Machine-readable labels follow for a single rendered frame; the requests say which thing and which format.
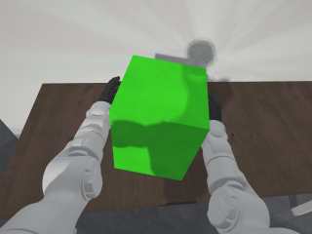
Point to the robot right hand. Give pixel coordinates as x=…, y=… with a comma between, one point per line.
x=214, y=107

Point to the robot left forearm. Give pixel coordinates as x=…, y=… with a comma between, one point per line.
x=91, y=136

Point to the table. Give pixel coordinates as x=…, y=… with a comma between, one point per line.
x=268, y=126

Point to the robot left upper arm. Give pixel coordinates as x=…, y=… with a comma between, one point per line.
x=70, y=182

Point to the robot left hand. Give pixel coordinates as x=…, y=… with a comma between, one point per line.
x=110, y=90

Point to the carton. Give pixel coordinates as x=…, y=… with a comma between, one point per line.
x=159, y=117

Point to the robot right forearm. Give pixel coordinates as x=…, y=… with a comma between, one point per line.
x=220, y=162

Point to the robot right upper arm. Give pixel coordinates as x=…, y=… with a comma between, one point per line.
x=234, y=211

